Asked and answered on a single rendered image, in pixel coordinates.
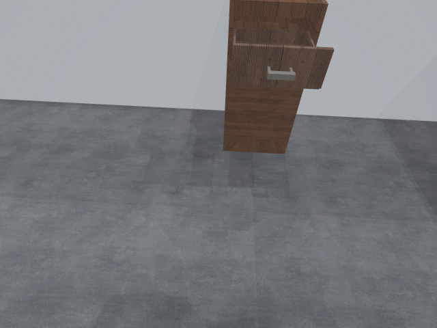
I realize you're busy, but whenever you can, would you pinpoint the handle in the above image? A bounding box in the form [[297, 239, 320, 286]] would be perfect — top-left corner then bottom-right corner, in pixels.
[[267, 66, 296, 81]]

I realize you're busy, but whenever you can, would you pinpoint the drawer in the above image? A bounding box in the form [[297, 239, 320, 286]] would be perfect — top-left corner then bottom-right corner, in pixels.
[[231, 28, 334, 90]]

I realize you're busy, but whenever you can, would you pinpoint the cabinet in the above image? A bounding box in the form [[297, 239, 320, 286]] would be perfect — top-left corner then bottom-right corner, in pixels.
[[223, 0, 328, 154]]

